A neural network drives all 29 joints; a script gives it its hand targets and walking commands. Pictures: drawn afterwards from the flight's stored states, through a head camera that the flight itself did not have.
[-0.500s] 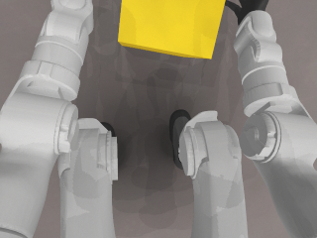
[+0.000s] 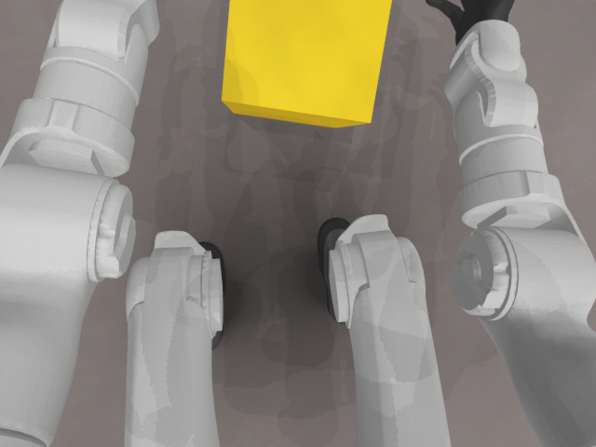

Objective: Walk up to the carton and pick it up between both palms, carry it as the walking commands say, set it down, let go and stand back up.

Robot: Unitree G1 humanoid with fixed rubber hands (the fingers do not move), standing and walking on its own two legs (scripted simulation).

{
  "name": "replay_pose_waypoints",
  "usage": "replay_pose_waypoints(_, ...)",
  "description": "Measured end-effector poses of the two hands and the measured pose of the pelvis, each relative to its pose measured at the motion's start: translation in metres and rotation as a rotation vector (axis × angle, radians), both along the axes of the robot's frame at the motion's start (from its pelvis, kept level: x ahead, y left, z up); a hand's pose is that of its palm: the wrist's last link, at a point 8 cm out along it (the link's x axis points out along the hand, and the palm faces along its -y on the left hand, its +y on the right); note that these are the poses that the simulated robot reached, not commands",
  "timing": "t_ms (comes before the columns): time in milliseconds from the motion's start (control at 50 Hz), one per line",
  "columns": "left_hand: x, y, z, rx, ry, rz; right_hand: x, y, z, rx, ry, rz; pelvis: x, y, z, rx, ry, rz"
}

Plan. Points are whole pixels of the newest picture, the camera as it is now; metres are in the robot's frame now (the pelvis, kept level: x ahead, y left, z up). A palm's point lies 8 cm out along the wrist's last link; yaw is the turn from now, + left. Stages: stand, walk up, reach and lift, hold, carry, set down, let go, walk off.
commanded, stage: set down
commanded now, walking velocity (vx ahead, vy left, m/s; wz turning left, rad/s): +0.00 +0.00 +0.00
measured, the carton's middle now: (302, 21) +0.57 -0.06 -0.30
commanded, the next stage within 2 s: let go in 1.02 s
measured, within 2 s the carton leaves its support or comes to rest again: neither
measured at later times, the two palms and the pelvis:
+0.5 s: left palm out of the picture +0.59 +0.12 +0.02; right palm out of the picture +0.52 -0.22 +0.01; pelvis +0.02 +0.00 +0.12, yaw +1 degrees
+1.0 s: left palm out of the picture +0.58 +0.12 +0.15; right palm out of the picture +0.51 -0.23 +0.15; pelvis +0.04 +0.00 +0.25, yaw +1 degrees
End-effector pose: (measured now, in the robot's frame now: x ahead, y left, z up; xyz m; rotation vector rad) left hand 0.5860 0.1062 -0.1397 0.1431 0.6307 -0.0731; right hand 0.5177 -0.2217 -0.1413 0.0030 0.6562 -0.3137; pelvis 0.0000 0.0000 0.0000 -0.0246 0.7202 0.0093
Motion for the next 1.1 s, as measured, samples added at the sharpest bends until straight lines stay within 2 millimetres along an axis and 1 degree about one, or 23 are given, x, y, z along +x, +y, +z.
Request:
replay_pose_waypoints(120, 0.003, 0.003, 0.040, 0.005, -0.006, 0.013, 0.002, -0.001, 0.039, -0.006, -0.011, 0.001, 0.005, -0.002, 0.025, 0.007, 0.032, 0.000)
replay_pose_waypoints(300, 0.005, 0.008, 0.099, 0.003, -0.014, 0.023, 0.003, 0.001, 0.097, -0.003, -0.025, -0.003, 0.013, -0.003, 0.069, 0.010, 0.087, 0.001)
replay_pose_waypoints(640, 0.003, 0.016, 0.194, 0.004, -0.021, 0.030, -0.001, -0.005, 0.197, -0.007, -0.039, -0.011, 0.024, -0.002, 0.149, 0.006, 0.110, 0.003)
replay_pose_waypoints(900, 0.000, 0.015, 0.270, 0.010, -0.019, 0.014, -0.004, -0.006, 0.274, -0.007, -0.046, -0.010, 0.037, -0.004, 0.221, 0.010, 0.074, 0.008)
replay_pose_waypoints(960, -0.002, 0.014, 0.285, 0.010, -0.014, 0.009, -0.005, -0.005, 0.288, -0.008, -0.042, -0.010, 0.041, -0.004, 0.237, 0.012, 0.063, 0.009)
replay_pose_waypoints(1000, -0.003, 0.013, 0.291, 0.009, -0.007, 0.006, -0.006, -0.004, 0.294, -0.009, -0.034, -0.009, 0.043, -0.004, 0.245, 0.012, 0.057, 0.011)
replay_pose_waypoints(1100, -0.006, 0.012, 0.298, 0.018, 0.003, 0.013, -0.007, 0.000, 0.298, -0.023, -0.014, 0.009, 0.048, -0.005, 0.258, 0.011, 0.052, 0.015)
